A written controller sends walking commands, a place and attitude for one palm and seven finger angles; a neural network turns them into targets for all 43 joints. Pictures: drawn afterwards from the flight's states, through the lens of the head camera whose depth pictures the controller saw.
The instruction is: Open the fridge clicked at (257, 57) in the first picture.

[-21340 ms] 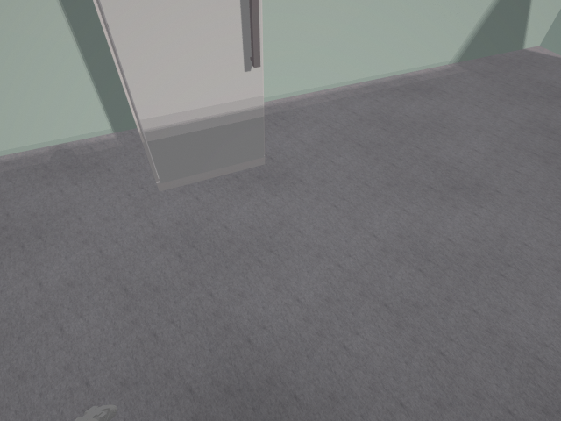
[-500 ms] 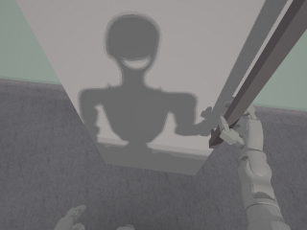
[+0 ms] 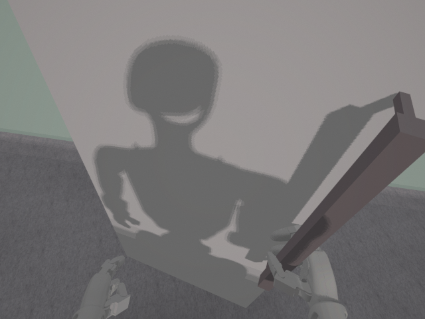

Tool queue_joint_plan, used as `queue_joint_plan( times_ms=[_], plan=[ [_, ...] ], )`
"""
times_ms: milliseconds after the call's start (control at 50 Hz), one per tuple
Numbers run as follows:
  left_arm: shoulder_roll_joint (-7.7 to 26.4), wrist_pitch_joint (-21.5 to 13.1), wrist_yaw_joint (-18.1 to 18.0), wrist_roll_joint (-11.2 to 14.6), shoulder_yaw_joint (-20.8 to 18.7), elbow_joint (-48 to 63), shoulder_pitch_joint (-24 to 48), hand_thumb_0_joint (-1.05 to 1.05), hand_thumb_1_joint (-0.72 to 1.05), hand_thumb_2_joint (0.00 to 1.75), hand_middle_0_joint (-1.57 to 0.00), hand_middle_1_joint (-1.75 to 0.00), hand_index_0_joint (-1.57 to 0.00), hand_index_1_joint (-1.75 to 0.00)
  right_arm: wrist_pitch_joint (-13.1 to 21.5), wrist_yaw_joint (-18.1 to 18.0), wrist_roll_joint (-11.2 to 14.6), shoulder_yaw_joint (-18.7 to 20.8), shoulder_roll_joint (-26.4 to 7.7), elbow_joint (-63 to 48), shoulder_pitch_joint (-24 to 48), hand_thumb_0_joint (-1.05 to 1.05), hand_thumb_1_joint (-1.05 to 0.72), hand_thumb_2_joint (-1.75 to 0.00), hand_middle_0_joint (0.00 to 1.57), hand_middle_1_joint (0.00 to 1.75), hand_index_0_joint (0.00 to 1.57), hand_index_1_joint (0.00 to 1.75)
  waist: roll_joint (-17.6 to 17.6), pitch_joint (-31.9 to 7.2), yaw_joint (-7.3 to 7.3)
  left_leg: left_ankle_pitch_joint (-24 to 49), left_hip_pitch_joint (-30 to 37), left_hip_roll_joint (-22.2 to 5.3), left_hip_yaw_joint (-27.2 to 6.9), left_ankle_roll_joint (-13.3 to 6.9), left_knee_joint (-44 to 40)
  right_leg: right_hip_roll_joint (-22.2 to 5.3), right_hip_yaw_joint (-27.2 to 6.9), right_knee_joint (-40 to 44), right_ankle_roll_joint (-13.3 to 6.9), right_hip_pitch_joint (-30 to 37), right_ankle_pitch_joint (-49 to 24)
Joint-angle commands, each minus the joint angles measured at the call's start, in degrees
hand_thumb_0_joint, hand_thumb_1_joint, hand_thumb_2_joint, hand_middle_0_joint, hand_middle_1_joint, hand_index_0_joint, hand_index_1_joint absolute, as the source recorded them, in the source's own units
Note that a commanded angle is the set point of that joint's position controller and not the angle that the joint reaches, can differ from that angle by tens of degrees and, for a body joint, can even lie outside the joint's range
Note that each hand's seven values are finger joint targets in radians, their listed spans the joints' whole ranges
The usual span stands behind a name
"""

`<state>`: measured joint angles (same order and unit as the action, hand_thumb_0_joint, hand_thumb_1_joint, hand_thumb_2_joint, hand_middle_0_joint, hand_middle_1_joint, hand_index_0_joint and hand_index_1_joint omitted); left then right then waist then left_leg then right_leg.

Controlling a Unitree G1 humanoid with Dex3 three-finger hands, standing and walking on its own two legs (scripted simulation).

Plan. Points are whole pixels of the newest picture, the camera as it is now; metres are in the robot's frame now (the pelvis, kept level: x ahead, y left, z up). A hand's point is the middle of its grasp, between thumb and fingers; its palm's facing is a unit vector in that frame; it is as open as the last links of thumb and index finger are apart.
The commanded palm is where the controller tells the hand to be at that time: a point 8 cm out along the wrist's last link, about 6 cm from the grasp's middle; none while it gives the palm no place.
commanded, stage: walk backward, drawing the door open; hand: right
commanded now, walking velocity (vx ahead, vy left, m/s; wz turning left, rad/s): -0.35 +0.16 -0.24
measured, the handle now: (306, 228) +0.27 -0.12 +0.09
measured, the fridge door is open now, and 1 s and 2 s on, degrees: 15 43 75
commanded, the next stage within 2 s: stop walking and hold the door back in 1.54 s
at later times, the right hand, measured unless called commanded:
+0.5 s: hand (256, 315) +0.15 -0.05 +0.02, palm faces +0.16 +0.98 -0.15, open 6.6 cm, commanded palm +0.11 -0.09 +0.01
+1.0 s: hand out of the picture +0.04 +0.06 +0.02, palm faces +0.48 +0.86 -0.18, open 6.7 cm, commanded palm -0.02 +0.03 +0.01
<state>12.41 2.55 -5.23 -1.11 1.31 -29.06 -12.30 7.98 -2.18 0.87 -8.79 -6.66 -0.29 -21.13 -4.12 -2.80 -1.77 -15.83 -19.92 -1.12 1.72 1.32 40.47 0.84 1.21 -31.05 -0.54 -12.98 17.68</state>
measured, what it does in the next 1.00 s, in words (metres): steps to the left, turning right: left foot, then right foot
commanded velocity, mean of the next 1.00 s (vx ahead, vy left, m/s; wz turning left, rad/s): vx -0.23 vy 0.36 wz -0.69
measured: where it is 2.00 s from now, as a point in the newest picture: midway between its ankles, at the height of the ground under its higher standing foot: outside the picture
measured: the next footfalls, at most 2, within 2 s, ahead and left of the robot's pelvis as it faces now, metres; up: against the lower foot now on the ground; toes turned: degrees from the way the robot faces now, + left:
left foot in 0.48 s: +0.06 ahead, +0.17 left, +0.00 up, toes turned -9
right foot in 0.76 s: -0.14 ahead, +0.03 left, +0.00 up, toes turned -26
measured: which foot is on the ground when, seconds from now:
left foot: down 0.00-0.28, up 0.30-0.46, down 0.48-0.74, up 0.76-0.98, down 1.00-1.00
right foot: down 0.00-0.54, up 0.56-0.74, down 0.76-1.00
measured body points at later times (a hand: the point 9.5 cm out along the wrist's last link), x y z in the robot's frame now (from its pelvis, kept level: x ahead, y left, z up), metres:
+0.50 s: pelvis -0.07 +0.09 -0.01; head -0.08 +0.10 +0.44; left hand +0.12 +0.27 -0.10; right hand +0.13 -0.10 +0.03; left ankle +0.02 +0.17 -0.74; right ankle +0.02 -0.09 -0.74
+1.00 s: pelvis -0.12 +0.29 -0.02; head -0.09 +0.28 +0.43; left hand +0.09 +0.42 -0.14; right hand +0.00 +0.02 +0.03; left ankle -0.02 +0.40 -0.74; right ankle -0.18 +0.05 -0.74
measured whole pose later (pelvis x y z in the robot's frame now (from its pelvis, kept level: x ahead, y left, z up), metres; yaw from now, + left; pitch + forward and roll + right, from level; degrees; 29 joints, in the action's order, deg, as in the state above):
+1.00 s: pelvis -0.12 +0.29 -0.02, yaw -32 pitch +0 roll +2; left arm 10.2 -7.9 -4.9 -1.4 -0.2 -39.6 -16.3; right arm 6.8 -3.2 -1.2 -5.3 -7.8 0.4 -12.1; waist -3.5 3.2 -2.0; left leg -17.9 -18.8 -0.8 -0.1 1.8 34.2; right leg -7.6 -11.5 -33.5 4.9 -23.3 13.3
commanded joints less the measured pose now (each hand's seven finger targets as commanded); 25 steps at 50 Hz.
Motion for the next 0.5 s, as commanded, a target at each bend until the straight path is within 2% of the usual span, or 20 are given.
queue_joint_plan(
  times_ms=[0, 20, 40, 60, 80, 100, 140, 180, 220, 240, 260, 280, 300, 320, 340, 360, 400, 420, 440, 480],
  plan=[
    [5.9, -1.8, 0.6, -1.1, -1.3, 8.4, 2.8, 0.0, 0.9, 0.9, -0.2, -0.3, -0.2, -0.3, -0.4, -1.7, -0.8, 1.9, -2.7, -12.2, 2.4, 0.0, -0.9, -0.9, 0.45, 1.4, 0.45, 1.4, -1.3, -6.9, -0.44, 18.9, 2.6, 2.1, 3.9, -1.5, -11.8, -7.9, -5.0, 0.6, -0.1, 14.5, -67.8],
    [5.7, -1.8, 0.6, -0.8, -1.1, 9.0, 3.4, 0.0, 0.9, 0.9, -0.2, -0.3, -0.2, -0.3, -0.3, -1.8, -0.5, 2.0, -2.4, -12.8, 1.6, 0.0, -0.9, -0.9, 0.45, 1.4, 0.45, 1.4, 1.0, -6.7, 0.03, 28.9, 8.5, 1.8, 4.0, -2.1, -13.7, -6.3, -3.6, -0.7, 0.5, 10.1, -63.8],
    [6.2, -1.8, 0.7, -0.4, -1.2, 9.7, 4.1, 0.0, 0.9, 0.9, -0.2, -0.3, -0.2, -0.3, 0.0, -1.9, -0.5, 3.0, -3.4, -12.9, 1.4, 0.0, -0.9, -0.9, 0.45, 1.4, 0.45, 1.4, 5.0, -6.7, 0.86, 42.9, 17.1, 0.0, 2.6, -3.6, -13.9, -4.3, -2.5, -3.9, 1.2, 1.3, -50.5],
    [5.7, -2.1, 0.4, 0.0, -1.3, 10.7, 5.6, 0.0, 0.9, 0.9, -0.2, -0.3, -0.2, -0.3, 0.7, -1.9, -0.2, 4.0, -3.9, -12.3, 0.2, 0.0, -0.9, -0.9, 0.45, 1.4, 0.45, 1.4, 11.2, -7.5, 2.2, 63.5, 28.4, -3.8, -0.3, -5.5, -12.0, -1.0, 0.2, -8.1, 2.1, -11.2, -28.8],
    [4.6, -2.7, -0.2, 0.4, -1.0, 11.0, 6.8, 0.0, 0.9, 0.9, -0.2, -0.3, -0.2, -0.3, 1.5, -1.8, 0.0, 3.9, -3.0, -9.9, 0.1, 0.0, -0.9, -0.9, 0.45, 1.4, 0.45, 1.4, 18.8, -7.5, 3.62, 76.8, 34.9, -9.0, -3.5, -7.3, -10.7, 3.8, 1.0, -13.9, 2.1, -21.6, -3.0],
    [3.5, -3.6, -0.4, 0.7, -0.6, 10.8, 6.8, 0.0, 0.9, 0.9, -0.2, -0.3, -0.2, -0.3, 1.9, -2.0, -0.4, 5.4, -3.5, -8.1, 0.1, 0.0, -0.9, -0.9, 0.45, 1.4, 0.45, 1.4, 20.2, -7.5, 5.09, 75.7, 33.1, -12.5, -5.1, -8.0, -11.5, 4.7, -0.8, -18.6, 0.9, -23.8, 7.6],
    [3.4, -4.3, -0.6, -0.4, -0.1, 8.7, 6.2, 0.0, 0.9, 0.9, -0.2, -0.3, -0.2, -0.3, 1.8, -1.7, -1.5, 5.1, -2.9, -7.9, 3.0, 0.0, -0.9, -0.9, 0.45, 1.4, 0.45, 1.4, 14.0, -6.8, 3.75, 65.4, 27.8, -14.3, -6.5, -9.5, -11.0, 2.2, -2.9, -18.2, 0.2, -23.0, 6.8],
    [2.9, -3.4, -0.9, -0.5, 0.3, 6.3, 5.5, 0.0, 0.9, 0.9, -0.2, -0.3, -0.2, -0.3, 1.9, -1.1, -2.0, 2.9, -1.0, -8.9, 5.1, 0.0, -0.9, -0.9, 0.45, 1.4, 0.45, 1.4, 9.1, -9.9, 1.07, 50.6, 19.6, -10.0, 0.0, -7.3, -11.7, -0.1, 0.3, -8.4, 0.7, -11.5, -3.2],
    [3.9, -3.0, -1.5, -0.3, -0.4, 5.6, 5.1, 0.0, 0.9, 0.9, -0.2, -0.3, -0.2, -0.3, 2.1, -0.9, -1.7, 1.0, -0.5, -10.4, 5.9, 0.0, -0.9, -0.9, 0.45, 1.4, 0.45, 1.4, 7.1, -11.8, -0.63, 33.9, 12.0, -4.4, 5.1, -3.1, -9.2, -2.4, 1.2, 4.5, -0.3, 2.1, -18.2],
    [5.3, -3.0, -1.6, 0.1, -1.4, 5.2, 3.7, 0.0, 0.9, 0.9, -0.2, -0.3, -0.2, -0.3, 1.9, -1.0, -1.6, -1.1, 0.3, -10.5, 6.6, 0.0, -0.9, -0.9, 0.45, 1.4, 0.45, 1.4, 4.6, -12.9, -2.11, 21.6, 5.1, -0.1, 6.3, 0.6, -1.1, -8.0, -5.2, 9.3, -3.5, 12.3, -36.6],
    [6.6, -3.4, -1.1, -0.2, -2.3, 6.0, 4.6, 0.0, 0.9, 0.9, -0.2, -0.3, -0.2, -0.3, 2.2, -1.6, -1.5, -1.4, 0.5, -11.4, 6.8, 0.0, -0.9, -0.9, 0.45, 1.4, 0.45, 1.4, -0.8, -14.0, -1.64, 0.1, -5.4, 4.1, 3.0, 3.8, 11.2, -16.6, -18.1, 11.8, -9.9, 21.3, -47.6],
    [6.0, -3.8, -0.2, -1.4, -2.3, 5.9, 5.2, 0.0, 0.9, 0.9, -0.2, -0.3, -0.2, -0.3, 2.1, -2.6, -2.9, -2.1, 1.3, -12.2, 6.4, 0.0, -0.9, -0.9, 0.45, 1.4, 0.45, 1.4, -3.6, -10.4, -1.39, -15.9, -10.9, 5.2, -1.1, 3.7, 18.4, -20.2, -27.4, 14.4, -13.3, 19.7, -48.3],
    [4.9, -4.6, 0.0, -2.7, -2.3, 5.4, 6.9, 0.0, 0.9, 0.9, -0.2, -0.3, -0.2, -0.3, 1.2, -3.0, -4.4, 0.2, -0.8, -13.2, 5.8, 0.0, -0.9, -0.9, 0.45, 1.4, 0.45, 1.4, -4.0, -7.7, -0.68, -17.4, -13.2, 3.2, -4.9, 1.5, 20.4, -22.7, -33.6, 14.9, -13.1, 12.6, -40.5],
    [4.4, -5.0, 0.1, -3.1, -1.9, 4.6, 8.0, 0.0, 0.9, 0.9, -0.2, -0.3, -0.2, -0.3, 0.7, -3.1, -4.1, 1.9, -2.4, -13.8, 4.8, 0.0, -0.9, -0.9, 0.45, 1.4, 0.45, 1.4, -2.9, -6.0, -0.45, -15.1, -11.8, 1.3, -7.6, 1.0, 19.2, -23.0, -34.4, 16.8, -12.2, 7.9, -27.9],
    [4.0, -5.0, -0.2, -2.9, -1.7, 4.5, 9.2, 0.0, 0.9, 0.9, -0.2, -0.3, -0.2, -0.3, 0.8, -3.6, -4.1, 2.9, -3.3, -13.8, 5.3, 0.0, -0.9, -0.9, 0.45, 1.4, 0.45, 1.4, -0.8, -4.7, -0.03, -13.9, -7.9, 0.8, -8.6, 0.2, 13.9, -22.3, -32.9, 17.0, -11.8, 3.0, -17.5],
    [4.3, -5.2, -0.4, -2.7, -1.5, 3.6, 9.9, 0.0, 0.9, 0.9, -0.2, -0.3, -0.2, -0.3, 0.6, -4.0, -4.0, 2.8, -2.7, -11.9, 4.9, 0.0, -0.9, -0.9, 0.45, 1.4, 0.45, 1.4, -0.5, -3.6, 0.5, -12.1, -3.0, 0.3, -9.0, -0.4, 6.2, -20.4, -27.9, 17.0, -10.1, -1.5, -9.0],
    [4.7, -5.8, -0.9, -2.1, -1.4, 3.8, 11.0, 0.0, 0.9, 0.9, -0.2, -0.3, -0.2, -0.3, -0.2, -4.2, -2.9, 1.5, -1.0, -9.1, 6.8, 0.0, -0.9, -0.9, 0.45, 1.4, 0.45, 1.4, -4.6, -1.6, 0.6, -9.3, 10.9, 3.3, -3.9, -1.3, -8.3, -14.7, -20.0, 20.1, -5.9, -15.7, 13.5],
    [4.9, -5.9, -1.1, -1.4, -1.7, 3.7, 10.5, 0.0, 0.9, 0.9, -0.2, -0.3, -0.2, -0.3, -0.3, -4.1, -3.3, 1.2, -0.7, -8.7, 8.2, 0.0, -0.9, -0.9, 0.45, 1.4, 0.45, 1.4, -6.4, -0.9, -0.15, -7.1, 14.2, 4.7, -1.9, -1.4, -12.6, -11.4, -16.0, 20.0, -4.2, -19.1, 17.6],
    [4.9, -5.9, -1.1, -1.1, -1.9, 3.5, 9.7, 0.0, 0.9, 0.9, -0.2, -0.3, -0.2, -0.3, -0.2, -4.0, -3.6, 2.1, -2.6, -9.6, 9.8, 0.0, -0.9, -0.9, 0.45, 1.4, 0.45, 1.4, -5.3, -0.3, -1.05, -6.4, 14.2, 4.4, -2.2, -1.6, -15.8, -7.9, -13.0, 18.3, -2.6, -20.5, 17.8],
    [3.2, -6.0, -0.7, -0.2, -2.3, 3.2, 8.8, 0.0, 0.9, 0.9, -0.2, -0.3, -0.2, -0.3, -0.1, -3.8, -3.3, 2.3, -2.8, -11.4, 11.9, 0.0, -0.9, -0.9, 0.45, 1.4, 0.45, 1.4, -2.1, -1.7, -1.77, -11.0, 4.0, 0.1, -3.3, -2.7, -21.9, -2.9, -6.6, 8.1, -0.1, -13.0, 13.6]
  ],
)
